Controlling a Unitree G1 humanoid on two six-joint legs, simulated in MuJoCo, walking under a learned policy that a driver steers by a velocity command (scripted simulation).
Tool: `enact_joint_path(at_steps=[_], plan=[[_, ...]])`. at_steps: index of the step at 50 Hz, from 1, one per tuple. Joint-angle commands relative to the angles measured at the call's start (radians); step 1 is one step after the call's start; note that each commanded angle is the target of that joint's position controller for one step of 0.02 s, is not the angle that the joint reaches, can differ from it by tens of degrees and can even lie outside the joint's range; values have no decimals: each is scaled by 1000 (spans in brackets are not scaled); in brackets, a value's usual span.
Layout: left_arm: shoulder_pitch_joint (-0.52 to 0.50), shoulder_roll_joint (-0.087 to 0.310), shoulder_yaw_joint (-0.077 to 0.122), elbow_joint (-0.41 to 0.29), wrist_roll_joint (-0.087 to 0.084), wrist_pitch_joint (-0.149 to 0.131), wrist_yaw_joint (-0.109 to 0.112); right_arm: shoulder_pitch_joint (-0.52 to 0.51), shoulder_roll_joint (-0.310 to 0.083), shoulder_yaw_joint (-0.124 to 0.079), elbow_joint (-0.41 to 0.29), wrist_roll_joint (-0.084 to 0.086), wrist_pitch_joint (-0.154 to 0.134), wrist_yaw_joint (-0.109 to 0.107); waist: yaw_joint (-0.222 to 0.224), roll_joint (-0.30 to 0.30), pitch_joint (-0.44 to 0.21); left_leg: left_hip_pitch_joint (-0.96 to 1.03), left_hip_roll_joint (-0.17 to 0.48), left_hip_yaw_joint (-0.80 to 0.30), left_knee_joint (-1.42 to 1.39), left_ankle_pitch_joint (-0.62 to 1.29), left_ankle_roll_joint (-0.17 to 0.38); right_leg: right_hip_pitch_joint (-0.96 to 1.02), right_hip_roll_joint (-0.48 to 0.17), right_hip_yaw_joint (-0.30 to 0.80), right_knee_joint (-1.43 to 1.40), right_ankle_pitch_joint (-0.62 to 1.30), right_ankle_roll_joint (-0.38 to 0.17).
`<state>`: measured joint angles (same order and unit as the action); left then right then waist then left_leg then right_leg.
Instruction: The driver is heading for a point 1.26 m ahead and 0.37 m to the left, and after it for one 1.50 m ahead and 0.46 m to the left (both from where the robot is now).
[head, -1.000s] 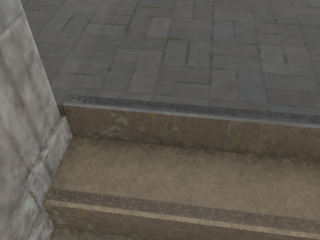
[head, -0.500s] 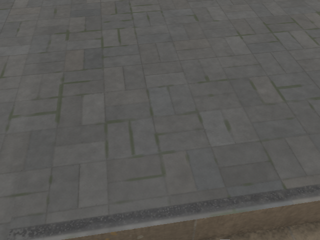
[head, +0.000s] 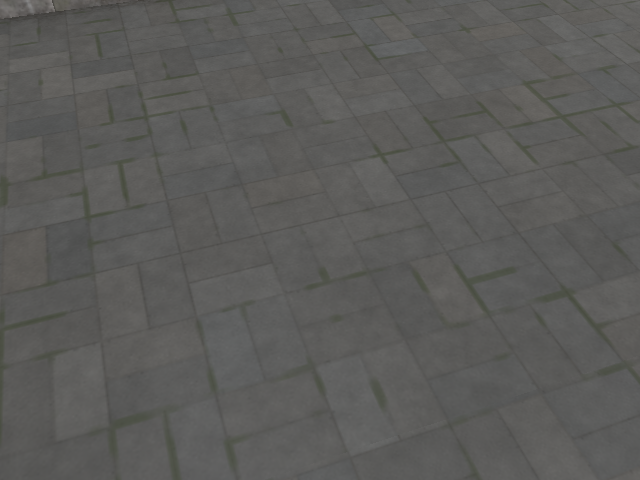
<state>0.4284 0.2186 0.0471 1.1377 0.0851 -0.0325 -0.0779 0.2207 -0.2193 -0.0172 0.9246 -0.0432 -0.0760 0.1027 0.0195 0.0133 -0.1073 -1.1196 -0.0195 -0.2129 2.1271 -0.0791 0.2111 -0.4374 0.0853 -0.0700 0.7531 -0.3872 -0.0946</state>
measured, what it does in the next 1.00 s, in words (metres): climbs: left foot 0.17 m higher, then right foot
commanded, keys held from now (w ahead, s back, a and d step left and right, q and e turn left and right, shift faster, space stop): w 0.84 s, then w+q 0.16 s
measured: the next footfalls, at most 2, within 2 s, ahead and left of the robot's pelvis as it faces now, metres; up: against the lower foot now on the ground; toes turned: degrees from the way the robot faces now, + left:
left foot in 0.28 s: +0.32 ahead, +0.15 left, +0.17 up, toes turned -1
right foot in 0.82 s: +0.59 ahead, -0.09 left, +0.16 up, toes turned -6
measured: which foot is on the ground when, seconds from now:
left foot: up 0.00-0.26, down 0.28-0.86, up 0.88-1.00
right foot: down 0.00-0.30, up 0.32-0.80, down 0.82-1.00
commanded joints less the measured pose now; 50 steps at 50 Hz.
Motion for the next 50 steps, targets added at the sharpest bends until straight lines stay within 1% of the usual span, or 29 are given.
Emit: enact_joint_path(at_steps=[1, 3, 5, 8, 10, 12, 13, 14, 15, 16, 17, 18, 19, 21, 23, 27, 28, 30, 34, 37, 39, 41, 42, 43, 44, 45, 46, 48, 50], plan=[[-73, -41, -43, -30, 46, -33, 4, 16, 89, 63, -57, 11, 15, 12, -96, -72, 128, -354, 6, 89, 342, -78, 54, 11, -236, 314, -406, 57, -113], [-14, -5, -62, -8, 97, -44, -7, -143, 70, 78, -172, 11, 20, 6, -80, 58, 153, -313, 75, 143, 4, 91, 55, -37, -210, 237, -444, 6, -82], [42, 26, -75, -20, 88, -51, -14, -275, 18, 79, -256, 45, 49, 1, -17, -61, 150, -166, 133, 230, -264, 161, -15, -100, -219, 192, -595, 60, -119], [124, 33, -105, -35, 40, -70, -26, -254, 35, 88, -276, 9, 71, 2, -14, -118, 136, 7, 102, 306, -332, 125, -64, -36, -278, 172, -638, 440, -184], [94, 106, -93, -65, -11, -94, -39, -297, -1, 76, -312, -5, 97, 1, -40, -164, 68, 175, 47, 361, -638, -105, -79, 105, -321, 146, -600, 993, -183], [89, 220, -49, -70, -47, -103, -42, -287, -42, 55, -365, -1, 92, 11, -85, -242, 32, 251, -30, 399, -812, -332, -115, 316, -374, 150, -507, 1460, -183], [74, 271, -18, -81, -56, -93, -41, -253, -64, 43, -374, 2, 75, 11, -104, -250, -1, 288, -72, 404, -932, -404, -112, 438, -388, 144, -444, 1631, -182], [50, 284, 6, -102, -42, -85, -41, -141, -99, 23, -347, 7, 56, 2, -127, -222, -77, 416, -82, 361, -1005, -341, -89, 492, -361, 110, -303, 1756, -137], [135, 176, 1, -109, 3, -80, -41, 102, -145, 6, -253, 2, 41, -3, -118, -33, -313, 906, 17, 82, -998, 98, 41, 221, -294, 160, -4, 1542, -58], [134, 46, -27, -142, 20, -67, -63, 380, -187, -4, -152, -25, 30, -8, -191, 247, -422, 1222, 192, -453, -1420, -195, 193, -205, -64, 232, 298, 516, -36], [-3, 49, -4, -159, -23, -52, -67, 502, -205, -16, -120, -38, 3, -21, -247, 280, -224, 1084, 246, -745, -1640, -608, 170, -454, 48, 368, 739, 272, -37], [-101, 30, -4, -185, -40, -71, -44, 451, -186, -14, -80, -20, -21, -29, -223, 234, -11, 913, 222, -659, -1634, -817, 99, -598, 31, 399, 954, 348, -57], [-131, 21, -6, -206, -35, -74, -18, 308, -136, -10, -70, 7, -28, -28, -148, 153, 35, 797, 218, -507, -1600, -694, 106, -617, 1, 362, 1019, 372, -68], [-174, -7, -28, -268, -11, -69, 22, 137, 21, 25, -35, 13, -18, -28, -17, -32, 12, 667, 219, -346, -1592, -464, 86, -587, -55, 313, 1060, 356, -77], [-163, -11, -36, -264, -9, -51, 34, 20, 95, 49, -35, 17, -20, -43, 42, 8, 23, 579, 190, -239, -1645, -373, 62, -607, -91, 289, 1077, 250, -67], [-319, 92, -17, -315, -12, -63, 4, 7, -34, 17, -60, -18, -57, -48, -3, -10, 31, 559, 126, 30, -1745, -179, 21, -481, -180, 123, 678, 319, 17], [-331, 93, -11, -334, -5, -64, 7, 8, -42, 22, -66, -12, -77, -45, 3, 62, 44, 573, 142, 18, -1776, -44, 30, -452, -192, 121, 686, 357, 27], [-397, 93, -5, -371, -1, -62, 11, 84, -62, 18, -56, -9, -94, -50, -32, 8, 43, 717, 182, 24, -1750, 166, 40, -468, -215, 130, 468, 449, 55], [-585, 36, -9, -455, -35, -39, 6, 285, -101, -14, 24, 16, -86, -32, -118, 69, 116, 842, 216, 76, -1838, 188, 39, -234, -154, -15, 26, 407, 90], [-665, 32, 5, -507, -29, -31, 17, 316, -85, -24, 61, 17, -85, -42, -115, 82, 144, 1123, 292, 28, -1838, 266, 25, -285, -131, 0, -152, 308, 67], [-631, 58, 25, -503, -39, -43, 34, 237, -130, -51, 51, 26, -69, -52, -63, 108, 119, 1250, 290, 55, -1783, 508, -8, -223, -105, -12, -270, 305, 28], [-489, 129, 63, -461, -67, -65, 47, 185, -111, -54, 37, 5, -65, -63, -5, 65, -9, 1172, 211, 143, -1647, 697, -86, 135, -78, -17, -254, 458, -46], [-365, 170, 78, -430, -57, -76, 52, 266, -49, -37, 27, -6, -63, -68, -12, -24, -192, 1028, 138, 183, -1481, 505, -133, 482, -169, 49, -144, 661, -153], [-199, 157, 70, -392, -45, -73, 54, 361, 57, -1, 7, -6, -67, -73, 19, -217, -368, 660, -9, 181, -1267, 22, -202, 918, -374, 393, -257, 533, -333], [-5, 131, 75, -314, -22, -66, 65, 219, 18, -17, -1, 0, -52, -46, 129, -226, -223, 430, -69, 160, -1051, -426, -205, 919, -451, 617, -462, 352, -298], [6, 159, 86, -276, -22, -76, 82, 68, -20, -38, -27, 10, -38, -33, 143, -102, -10, 289, -13, 104, -855, -335, -160, 763, -423, 535, -500, 166, -182], [-82, 141, 85, -282, -32, -77, 90, 84, -31, -44, -6, 13, -40, -40, 84, -90, 71, 288, 36, 81, -817, -236, -128, 590, -410, 417, -510, 164, -138], [-194, -11, 39, -293, -36, -72, 83, 120, 11, -35, 17, -13, -46, -44, -4, -71, 66, 414, 83, 55, -831, -103, -103, 385, -388, 277, -555, 337, -118], [-239, -24, 35, -299, -24, -78, 87, 116, 53, -28, 4, -9, -30, -29, -41, -63, 28, 392, 96, 68, -790, -107, -112, 364, -377, 198, -579, 406, -133]])
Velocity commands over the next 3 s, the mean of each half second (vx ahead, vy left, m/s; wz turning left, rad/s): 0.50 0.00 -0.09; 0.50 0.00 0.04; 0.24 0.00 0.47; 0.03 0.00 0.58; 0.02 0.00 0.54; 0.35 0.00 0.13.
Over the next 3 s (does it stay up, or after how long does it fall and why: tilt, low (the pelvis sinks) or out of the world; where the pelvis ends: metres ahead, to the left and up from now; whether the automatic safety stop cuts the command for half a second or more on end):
stays up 0.79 0.10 0.20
